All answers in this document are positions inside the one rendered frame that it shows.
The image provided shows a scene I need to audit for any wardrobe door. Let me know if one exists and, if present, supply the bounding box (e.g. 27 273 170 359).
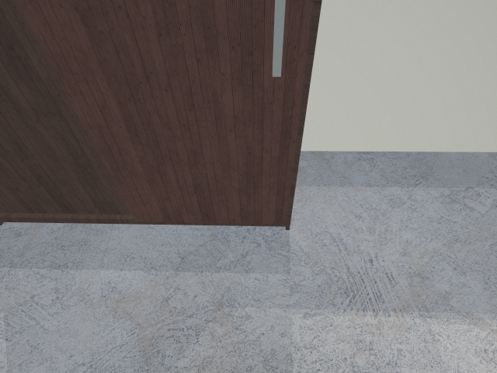
0 0 130 214
16 0 313 225

